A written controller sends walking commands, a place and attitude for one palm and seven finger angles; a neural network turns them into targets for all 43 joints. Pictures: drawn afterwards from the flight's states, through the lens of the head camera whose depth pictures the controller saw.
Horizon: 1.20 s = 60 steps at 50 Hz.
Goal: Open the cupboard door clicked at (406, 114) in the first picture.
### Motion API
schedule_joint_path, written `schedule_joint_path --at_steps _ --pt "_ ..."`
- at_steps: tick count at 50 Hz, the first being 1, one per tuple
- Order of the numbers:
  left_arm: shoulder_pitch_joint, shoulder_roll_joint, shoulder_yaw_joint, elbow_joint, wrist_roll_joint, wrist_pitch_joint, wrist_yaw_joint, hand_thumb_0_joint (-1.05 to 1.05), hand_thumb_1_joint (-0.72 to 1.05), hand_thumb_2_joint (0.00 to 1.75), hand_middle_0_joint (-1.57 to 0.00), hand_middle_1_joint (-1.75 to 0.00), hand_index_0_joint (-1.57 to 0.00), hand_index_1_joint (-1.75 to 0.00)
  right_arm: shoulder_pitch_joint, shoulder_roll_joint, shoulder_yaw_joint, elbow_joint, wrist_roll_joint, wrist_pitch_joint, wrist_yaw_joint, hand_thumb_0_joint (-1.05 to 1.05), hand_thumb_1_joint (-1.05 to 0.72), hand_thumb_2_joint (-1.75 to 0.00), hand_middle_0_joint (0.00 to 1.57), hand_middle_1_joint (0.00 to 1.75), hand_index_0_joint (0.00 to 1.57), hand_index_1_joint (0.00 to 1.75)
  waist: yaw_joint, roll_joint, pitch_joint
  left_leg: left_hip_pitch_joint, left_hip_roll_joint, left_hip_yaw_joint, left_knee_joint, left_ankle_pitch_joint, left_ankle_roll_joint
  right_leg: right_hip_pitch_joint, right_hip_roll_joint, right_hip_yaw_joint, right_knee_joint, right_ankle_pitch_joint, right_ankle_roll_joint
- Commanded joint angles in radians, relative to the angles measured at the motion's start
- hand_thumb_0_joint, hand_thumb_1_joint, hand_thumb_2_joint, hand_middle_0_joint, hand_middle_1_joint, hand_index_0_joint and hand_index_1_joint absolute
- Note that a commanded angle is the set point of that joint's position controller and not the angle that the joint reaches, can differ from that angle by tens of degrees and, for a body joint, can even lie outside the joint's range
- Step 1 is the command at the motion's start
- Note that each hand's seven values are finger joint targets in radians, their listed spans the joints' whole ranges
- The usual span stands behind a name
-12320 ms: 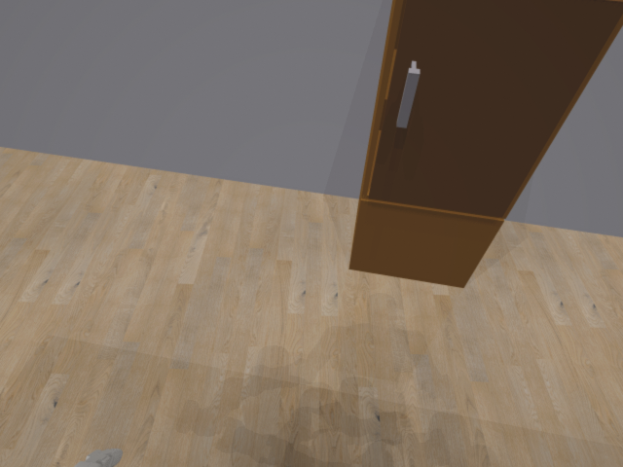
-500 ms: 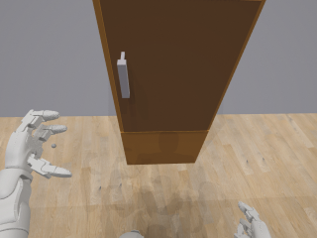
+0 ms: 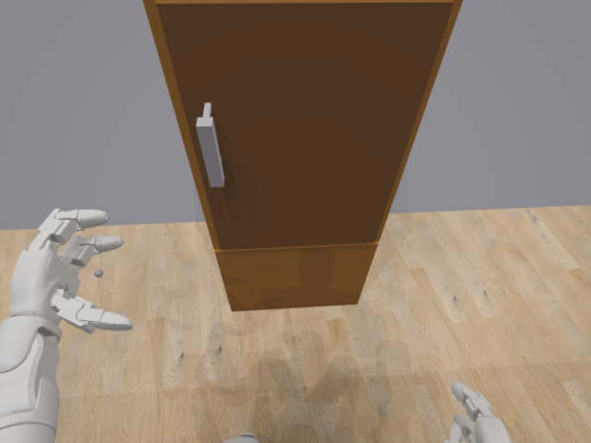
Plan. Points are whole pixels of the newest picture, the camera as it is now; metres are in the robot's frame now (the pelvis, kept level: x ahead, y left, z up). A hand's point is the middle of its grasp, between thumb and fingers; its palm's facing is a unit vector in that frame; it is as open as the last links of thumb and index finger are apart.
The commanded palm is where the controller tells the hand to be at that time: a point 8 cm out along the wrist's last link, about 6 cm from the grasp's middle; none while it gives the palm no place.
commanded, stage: raise the hand with hooked fingers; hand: left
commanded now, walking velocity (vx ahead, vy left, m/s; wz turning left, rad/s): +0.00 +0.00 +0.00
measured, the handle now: (212, 146) +0.57 +0.19 +0.06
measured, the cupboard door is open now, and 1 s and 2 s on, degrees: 0 0 0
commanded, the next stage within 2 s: move the hooked fingers beside the handle in 0.02 s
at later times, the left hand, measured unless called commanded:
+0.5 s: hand (122, 239) +0.35 +0.26 +0.08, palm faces +0.14 -0.99 +0.01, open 14.0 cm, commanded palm +0.32 +0.31 +0.07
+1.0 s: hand (150, 211) +0.41 +0.25 +0.07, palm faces +0.12 -0.99 +0.02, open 14.0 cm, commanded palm +0.38 +0.29 +0.07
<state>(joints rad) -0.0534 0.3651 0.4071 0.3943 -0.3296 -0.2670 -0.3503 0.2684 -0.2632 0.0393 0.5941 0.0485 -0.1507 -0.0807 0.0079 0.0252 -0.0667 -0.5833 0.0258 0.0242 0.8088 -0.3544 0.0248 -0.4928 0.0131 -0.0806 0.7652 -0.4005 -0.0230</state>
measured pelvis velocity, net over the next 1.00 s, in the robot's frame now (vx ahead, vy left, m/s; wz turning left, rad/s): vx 0.01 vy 0.01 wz -0.03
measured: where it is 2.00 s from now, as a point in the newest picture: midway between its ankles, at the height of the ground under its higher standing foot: outside the picture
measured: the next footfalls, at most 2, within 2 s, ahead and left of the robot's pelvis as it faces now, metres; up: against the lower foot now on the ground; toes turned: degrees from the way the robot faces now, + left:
none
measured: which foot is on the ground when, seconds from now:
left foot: down 0.00-1.00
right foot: down 0.00-1.00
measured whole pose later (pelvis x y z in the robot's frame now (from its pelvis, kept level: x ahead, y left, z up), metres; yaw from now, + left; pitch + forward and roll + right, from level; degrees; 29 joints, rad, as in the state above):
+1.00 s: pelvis +0.01 +0.01 -0.01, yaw -2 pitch +12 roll -2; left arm -0.44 0.38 0.38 0.75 -0.22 -0.32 -0.24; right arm 0.32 -0.25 0.03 0.62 0.04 -0.04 -0.05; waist -0.05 0.01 -0.09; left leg -0.69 0.03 0.05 0.87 -0.39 0.04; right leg -0.60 0.02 -0.06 0.81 -0.42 -0.01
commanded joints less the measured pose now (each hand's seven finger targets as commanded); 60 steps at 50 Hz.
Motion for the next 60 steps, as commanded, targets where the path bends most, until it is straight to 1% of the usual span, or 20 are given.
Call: schedule_joint_path --at_steps 1,3,6,10,14,18,21,22,25,32,35,42,44,45,47,49,52,54,56,60 --pt "-0.216 0.244 0.079 -0.179 -0.026 -0.050 -0.008 0.00 -0.50 0.30 -0.30 -1.20 -0.30 -1.20 -0.044 -0.142 -0.058 -0.138 0.002 -0.053 -0.019 0.00 -0.90 -0.90 0.20 0.30 0.20 0.30 0.005 0.025 -0.215 0.171 -0.026 -0.045 -0.119 0.174 0.006 0.036 0.015 0.049 -0.112 0.221 0.004" --pt "-0.227 0.250 0.079 -0.191 -0.021 -0.052 -0.007 0.00 -0.50 0.30 -0.30 -1.20 -0.30 -1.20 -0.045 -0.141 -0.059 -0.139 0.003 -0.054 -0.019 0.00 -0.90 -0.90 0.20 0.30 0.20 0.30 0.004 0.048 -0.226 0.174 -0.027 -0.040 -0.114 0.173 0.007 0.034 0.013 0.053 -0.112 0.221 0.005" --pt "-0.227 0.244 0.076 -0.176 -0.023 -0.051 -0.009 0.00 -0.50 0.30 -0.30 -1.20 -0.30 -1.20 -0.047 -0.140 -0.058 -0.141 0.002 -0.051 -0.019 0.00 -0.90 -0.90 0.20 0.30 0.20 0.30 0.002 0.011 -0.217 0.155 -0.029 -0.036 -0.108 0.167 0.010 0.044 0.010 0.065 -0.117 0.224 0.010" --pt "-0.342 0.276 0.083 -0.158 -0.014 -0.065 -0.005 0.00 -0.50 0.30 -0.30 -1.20 -0.30 -1.20 -0.043 -0.141 -0.056 -0.123 0.001 -0.049 -0.026 0.00 -0.90 -0.90 0.20 0.30 0.20 0.30 -0.011 0.040 -0.230 0.151 -0.029 -0.031 -0.091 0.158 0.012 0.039 0.005 0.087 -0.115 0.219 0.013" --pt "-0.432 0.292 0.077 -0.084 0.000 -0.072 -0.008 0.00 -0.50 0.30 -0.30 -1.20 -0.30 -1.20 -0.026 -0.144 -0.055 -0.105 0.000 -0.041 -0.030 0.00 -0.90 -0.90 0.20 0.30 0.20 0.30 -0.027 0.016 -0.230 0.136 -0.027 -0.032 -0.078 0.162 0.015 0.033 0.004 0.092 -0.108 0.230 0.015" --pt "-0.490 0.307 0.074 0.002 0.011 -0.068 -0.020 0.00 -0.50 0.30 -0.30 -1.20 -0.30 -1.20 -0.015 -0.144 -0.055 -0.097 0.003 -0.029 -0.029 0.00 -0.90 -0.90 0.20 0.30 0.20 0.30 -0.027 0.038 -0.242 0.118 -0.028 -0.028 -0.073 0.164 0.013 0.034 -0.001 0.098 -0.104 0.239 0.016" --pt "-0.463 0.342 0.115 0.039 0.009 -0.071 -0.025 0.00 -0.50 0.30 -0.30 -1.20 -0.30 -1.20 0.002 -0.147 -0.063 -0.102 0.001 -0.019 -0.023 0.00 -0.90 -0.90 0.20 0.30 0.20 0.30 -0.006 0.029 -0.300 0.119 -0.028 -0.021 -0.062 0.213 0.013 0.075 0.000 0.101 -0.086 0.309 0.017" --pt "-0.475 0.330 0.100 0.043 0.012 -0.070 -0.025 0.00 -0.50 0.30 -0.30 -1.20 -0.30 -1.20 0.004 -0.146 -0.060 -0.104 0.002 -0.014 -0.020 0.00 -0.90 -0.90 0.20 0.30 0.20 0.30 -0.009 0.050 -0.294 0.116 -0.029 -0.021 -0.065 0.215 0.012 0.067 0.001 0.095 -0.083 0.311 0.015" --pt "-0.516 0.336 0.101 0.089 0.016 -0.068 -0.019 0.00 -0.50 0.30 -0.30 -1.20 -0.30 -1.20 0.021 -0.153 -0.065 -0.104 0.003 -0.002 -0.015 0.00 -0.90 -0.90 0.20 0.30 0.20 0.30 -0.020 0.019 -0.276 0.102 -0.024 -0.022 -0.061 0.206 0.014 0.037 0.009 0.088 -0.079 0.299 0.016" --pt "-0.580 0.333 0.096 0.076 0.037 -0.100 0.009 0.00 -0.50 0.30 -0.30 -1.20 -0.30 -1.20 0.065 -0.156 -0.078 -0.098 -0.006 0.026 -0.006 0.00 -0.90 -0.90 0.20 0.30 0.20 0.30 -0.023 0.058 -0.358 0.157 -0.020 -0.030 -0.050 0.290 0.013 0.029 0.022 0.068 -0.047 0.361 0.008" --pt "-0.583 0.333 0.095 0.078 0.045 -0.106 0.022 0.00 -0.50 0.30 -0.30 -1.20 -0.30 -1.20 0.074 -0.157 -0.080 -0.097 -0.006 0.037 -0.001 0.00 -0.90 -0.90 0.20 0.30 0.20 0.30 -0.026 0.056 -0.357 0.165 -0.015 -0.036 -0.051 0.314 0.011 0.013 0.027 0.058 -0.038 0.365 0.005" --pt "-0.670 0.270 0.031 0.090 0.074 -0.108 0.075 0.00 -0.50 0.30 -0.30 -1.20 -0.30 -1.20 0.088 -0.156 -0.081 -0.086 -0.010 0.056 0.005 0.00 -0.90 -0.90 0.20 0.30 0.20 0.30 -0.045 0.091 -0.349 0.215 -0.003 -0.061 -0.061 0.306 -0.002 -0.071 0.032 0.036 -0.034 0.287 0.000" --pt "-0.697 0.255 0.016 0.103 0.080 -0.115 0.092 0.00 -0.50 0.30 -0.30 -1.20 -0.30 -1.20 0.101 -0.157 -0.082 -0.078 -0.015 0.061 0.008 0.00 -0.90 -0.90 0.20 0.30 0.20 0.30 -0.055 0.064 -0.356 0.223 -0.001 -0.067 -0.050 0.336 -0.001 -0.078 0.034 0.034 -0.029 0.299 -0.001" --pt "-0.703 0.284 0.039 0.120 0.088 -0.118 0.101 0.00 -0.50 0.30 -0.30 -1.20 -0.30 -1.20 0.102 -0.161 -0.083 -0.072 -0.014 0.065 0.010 0.00 -0.90 -0.90 0.20 0.30 0.20 0.30 -0.049 0.063 -0.357 0.221 0.002 -0.070 -0.053 0.333 -0.006 -0.084 0.033 0.033 -0.027 0.291 -0.001" --pt "-0.718 0.248 0.010 0.148 0.093 -0.119 0.111 0.00 -0.50 0.30 -0.30 -1.20 -0.30 -1.20 0.101 -0.157 -0.081 -0.072 -0.015 0.070 0.013 0.00 -0.90 -0.90 0.20 0.30 0.20 0.30 -0.060 0.048 -0.344 0.210 0.001 -0.069 -0.056 0.301 -0.006 -0.094 0.033 0.032 -0.030 0.270 0.002" --pt "-0.764 0.283 0.028 0.176 0.106 -0.126 0.123 0.00 -0.50 0.30 -0.30 -1.20 -0.30 -1.20 0.106 -0.162 -0.078 -0.064 -0.017 0.078 0.012 0.00 -0.90 -0.90 0.20 0.30 0.20 0.30 -0.060 0.063 -0.333 0.197 0.002 -0.073 -0.053 0.283 -0.006 -0.103 0.034 0.034 -0.026 0.251 -0.003" --pt "-0.843 0.253 -0.010 0.210 0.122 -0.135 0.134 0.00 -0.50 0.30 -0.30 -1.20 -0.30 -1.20 0.109 -0.159 -0.076 -0.061 -0.018 0.086 0.016 0.00 -0.90 -0.90 0.20 0.30 0.20 0.30 -0.074 0.089 -0.335 0.213 0.004 -0.080 -0.053 0.268 -0.011 -0.141 0.031 0.031 -0.023 0.226 -0.002" --pt "-0.868 0.278 0.012 0.230 0.126 -0.148 0.143 0.00 -0.50 0.30 -0.30 -1.20 -0.30 -1.20 0.124 -0.164 -0.079 -0.053 -0.023 0.090 0.018 0.00 -0.90 -0.90 0.20 0.30 0.20 0.30 -0.074 0.063 -0.363 0.216 0.006 -0.085 -0.041 0.274 -0.009 -0.135 0.035 0.033 -0.019 0.229 -0.004" --pt "-0.922 0.250 -0.023 0.272 0.137 -0.156 0.146 0.00 -0.50 0.30 -0.30 -1.20 -0.30 -1.20 0.122 -0.161 -0.075 -0.049 -0.023 0.096 0.020 0.00 -0.90 -0.90 0.20 0.30 0.20 0.30 -0.089 0.078 -0.347 0.210 0.007 -0.090 -0.043 0.242 -0.012 -0.169 0.033 0.031 -0.018 0.202 -0.002" --pt "-0.986 0.292 0.000 0.372 0.154 -0.168 0.157 0.00 -0.50 0.30 -0.30 -1.20 -0.30 -1.20 0.140 -0.171 -0.074 -0.033 -0.028 0.109 0.023 0.00 -0.90 -0.90 0.20 0.30 0.20 0.30 -0.098 0.053 -0.349 0.175 0.005 -0.091 -0.032 0.213 -0.007 -0.180 0.031 0.035 -0.012 0.190 -0.001"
